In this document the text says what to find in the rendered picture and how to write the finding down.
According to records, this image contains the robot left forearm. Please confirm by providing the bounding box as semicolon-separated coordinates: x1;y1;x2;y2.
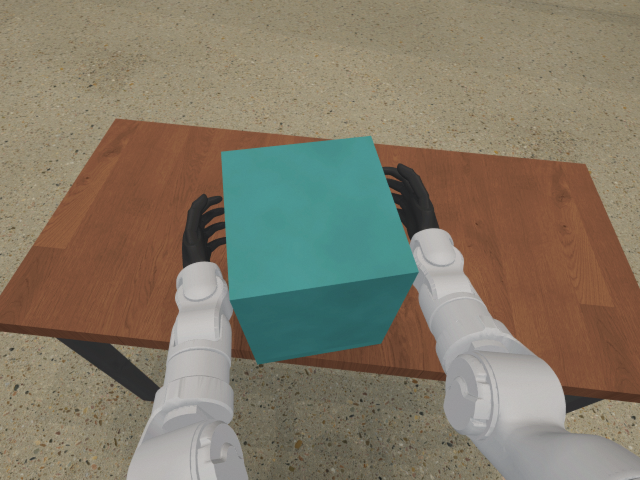
126;262;234;480

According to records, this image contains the left robot hand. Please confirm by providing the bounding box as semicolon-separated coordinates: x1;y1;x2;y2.
182;194;226;269

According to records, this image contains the table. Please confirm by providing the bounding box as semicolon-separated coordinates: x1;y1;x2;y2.
0;119;640;413

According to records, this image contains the robot left upper arm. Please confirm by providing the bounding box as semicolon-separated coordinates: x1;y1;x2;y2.
127;419;248;480

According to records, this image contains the carton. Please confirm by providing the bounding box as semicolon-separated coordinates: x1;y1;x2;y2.
221;136;419;365

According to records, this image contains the robot right upper arm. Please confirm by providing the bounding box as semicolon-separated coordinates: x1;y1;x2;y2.
443;350;640;480

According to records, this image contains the robot right forearm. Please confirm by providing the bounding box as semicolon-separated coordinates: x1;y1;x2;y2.
410;228;566;422

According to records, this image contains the right robot hand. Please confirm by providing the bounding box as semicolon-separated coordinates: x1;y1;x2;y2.
382;163;440;240

